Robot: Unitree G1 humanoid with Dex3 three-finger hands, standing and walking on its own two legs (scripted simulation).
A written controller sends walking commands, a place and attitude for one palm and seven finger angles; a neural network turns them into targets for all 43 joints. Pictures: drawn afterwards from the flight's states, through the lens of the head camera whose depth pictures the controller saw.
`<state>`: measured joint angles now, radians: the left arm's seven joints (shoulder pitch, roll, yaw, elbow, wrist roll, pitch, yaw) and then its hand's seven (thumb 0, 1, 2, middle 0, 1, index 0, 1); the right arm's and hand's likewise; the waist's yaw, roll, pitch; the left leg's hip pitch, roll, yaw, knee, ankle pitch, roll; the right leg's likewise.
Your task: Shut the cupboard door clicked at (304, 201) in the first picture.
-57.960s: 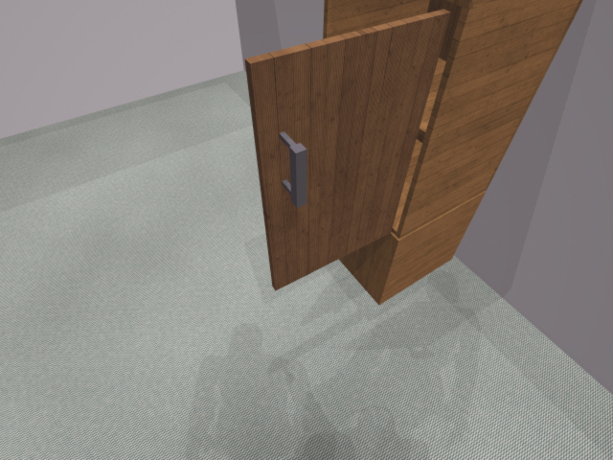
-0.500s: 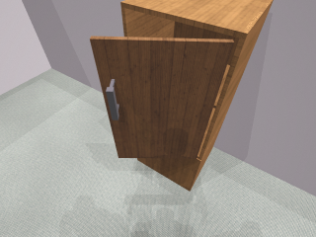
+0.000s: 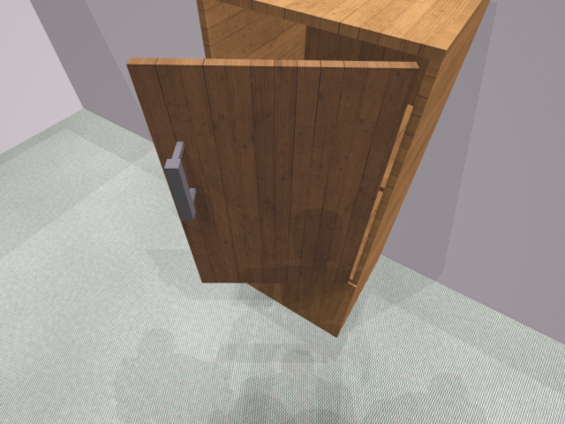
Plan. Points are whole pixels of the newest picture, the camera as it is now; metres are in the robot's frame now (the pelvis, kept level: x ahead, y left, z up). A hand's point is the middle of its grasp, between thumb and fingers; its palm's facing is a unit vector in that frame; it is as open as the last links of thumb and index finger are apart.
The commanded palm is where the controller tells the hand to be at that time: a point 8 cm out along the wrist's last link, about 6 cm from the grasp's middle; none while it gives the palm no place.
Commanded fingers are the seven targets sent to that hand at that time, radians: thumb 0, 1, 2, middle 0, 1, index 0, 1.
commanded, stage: come to a stop and stand still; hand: left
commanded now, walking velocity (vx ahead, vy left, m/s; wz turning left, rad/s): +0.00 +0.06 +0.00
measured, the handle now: (183, 182) +0.46 +0.20 +0.07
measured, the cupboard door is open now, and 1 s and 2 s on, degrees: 33 33 33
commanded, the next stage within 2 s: look again from close up in 0.58 s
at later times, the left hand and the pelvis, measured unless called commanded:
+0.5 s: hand out of the picture -0.07 +0.19 -0.17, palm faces +0.02 -0.99 -0.17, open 7.3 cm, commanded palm none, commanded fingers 0.00 0.90 0.90 -0.20 -0.30 -0.20 -0.30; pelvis -0.04 +0.03 +0.01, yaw -2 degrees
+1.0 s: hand out of the picture +0.00 +0.18 -0.16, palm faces +0.00 -0.97 -0.23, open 7.3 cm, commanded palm none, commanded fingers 0.00 0.90 0.90 -0.20 -0.30 -0.20 -0.30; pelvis -0.01 +0.01 +0.01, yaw -2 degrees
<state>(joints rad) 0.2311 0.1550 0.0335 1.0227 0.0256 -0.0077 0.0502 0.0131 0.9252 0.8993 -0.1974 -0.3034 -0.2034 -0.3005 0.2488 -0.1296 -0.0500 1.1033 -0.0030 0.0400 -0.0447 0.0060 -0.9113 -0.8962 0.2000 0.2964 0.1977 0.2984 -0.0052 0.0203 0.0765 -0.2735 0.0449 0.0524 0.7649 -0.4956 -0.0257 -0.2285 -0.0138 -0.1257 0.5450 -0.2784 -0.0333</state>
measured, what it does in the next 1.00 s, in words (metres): stands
